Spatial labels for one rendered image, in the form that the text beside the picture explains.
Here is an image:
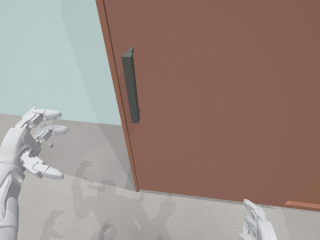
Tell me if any robot left hand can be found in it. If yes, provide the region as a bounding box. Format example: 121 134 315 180
0 107 69 180

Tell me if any handle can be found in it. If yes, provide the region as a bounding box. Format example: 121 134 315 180
121 47 140 124

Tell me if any left robot forearm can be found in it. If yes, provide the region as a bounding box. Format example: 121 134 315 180
0 163 25 240

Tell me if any wardrobe door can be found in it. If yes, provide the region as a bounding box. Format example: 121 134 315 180
289 176 320 204
104 0 320 207

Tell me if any robot right hand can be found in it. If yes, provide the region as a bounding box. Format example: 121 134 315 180
239 199 279 240

